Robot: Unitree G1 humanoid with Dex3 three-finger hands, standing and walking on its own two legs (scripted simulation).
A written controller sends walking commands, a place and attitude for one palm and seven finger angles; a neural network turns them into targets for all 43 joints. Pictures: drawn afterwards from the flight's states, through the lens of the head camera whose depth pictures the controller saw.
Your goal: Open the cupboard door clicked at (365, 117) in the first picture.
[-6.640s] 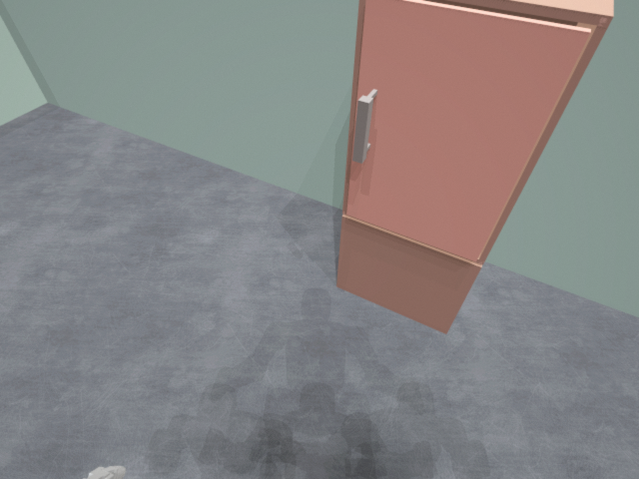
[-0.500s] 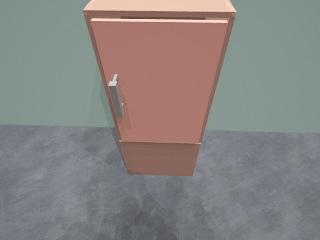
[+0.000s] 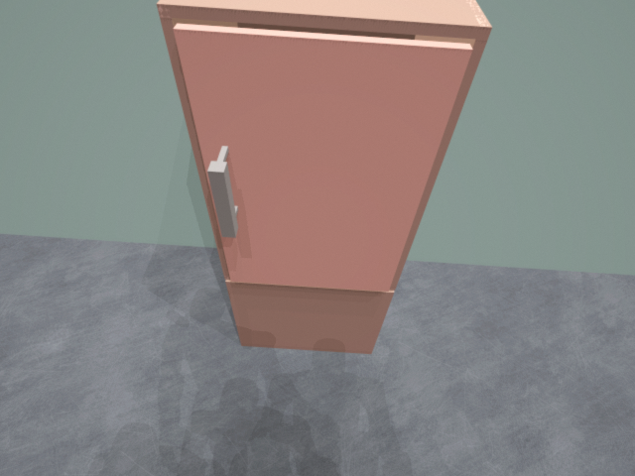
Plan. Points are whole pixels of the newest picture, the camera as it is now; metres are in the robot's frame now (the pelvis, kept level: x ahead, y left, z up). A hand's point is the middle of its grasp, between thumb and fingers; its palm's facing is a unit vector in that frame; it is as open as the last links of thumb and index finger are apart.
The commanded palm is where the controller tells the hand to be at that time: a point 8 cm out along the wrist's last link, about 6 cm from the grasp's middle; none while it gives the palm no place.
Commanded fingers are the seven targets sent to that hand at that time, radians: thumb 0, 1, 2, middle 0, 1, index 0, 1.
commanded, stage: come to a stop and stand still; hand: left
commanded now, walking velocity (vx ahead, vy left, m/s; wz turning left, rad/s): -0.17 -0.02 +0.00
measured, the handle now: (227, 193) +0.55 +0.20 +0.00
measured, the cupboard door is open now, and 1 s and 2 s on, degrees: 0 0 0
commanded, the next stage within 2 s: look again from close up in 1.02 s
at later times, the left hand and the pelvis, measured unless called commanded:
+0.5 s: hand out of the picture +0.04 +0.18 -0.17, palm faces +0.01 -0.97 -0.23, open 7.4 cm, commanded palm none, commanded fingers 0.00 0.90 0.90 -0.20 -0.30 -0.20 -0.30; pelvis -0.02 -0.01 +0.00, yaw -1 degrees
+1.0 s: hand out of the picture -0.06 +0.15 -0.16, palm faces +0.03 -0.98 -0.18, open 7.4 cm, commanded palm none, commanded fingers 0.00 0.90 0.90 -0.20 -0.30 -0.20 -0.30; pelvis -0.04 -0.02 +0.01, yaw +0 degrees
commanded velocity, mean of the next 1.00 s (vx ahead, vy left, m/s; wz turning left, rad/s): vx -0.03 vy -0.01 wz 0.00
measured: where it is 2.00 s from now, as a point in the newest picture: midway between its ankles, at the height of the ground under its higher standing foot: outside the picture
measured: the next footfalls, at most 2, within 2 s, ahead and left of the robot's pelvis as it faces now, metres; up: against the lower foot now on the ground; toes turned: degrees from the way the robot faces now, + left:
none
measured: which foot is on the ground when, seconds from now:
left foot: down 0.00-1.00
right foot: down 0.00-1.00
